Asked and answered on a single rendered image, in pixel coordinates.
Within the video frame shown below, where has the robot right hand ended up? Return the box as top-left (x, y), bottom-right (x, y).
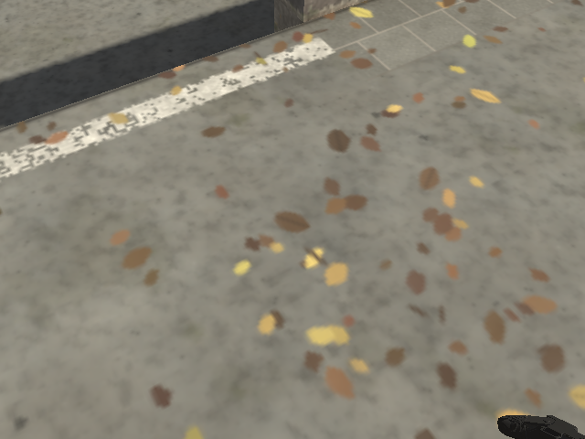
top-left (497, 415), bottom-right (585, 439)

